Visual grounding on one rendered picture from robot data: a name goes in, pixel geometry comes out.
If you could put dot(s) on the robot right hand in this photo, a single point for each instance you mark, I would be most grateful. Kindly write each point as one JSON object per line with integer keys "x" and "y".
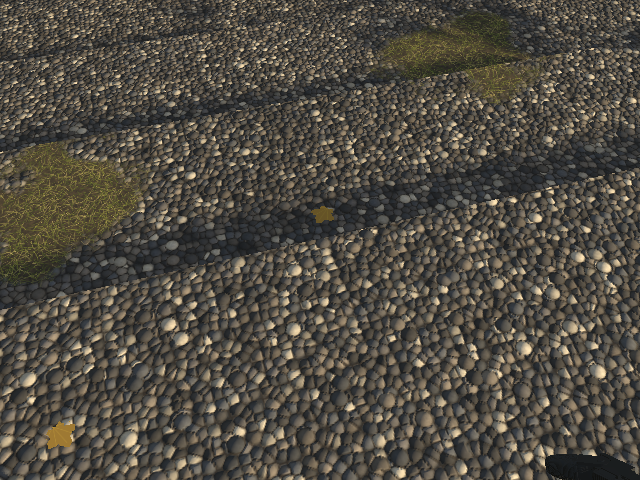
{"x": 588, "y": 467}

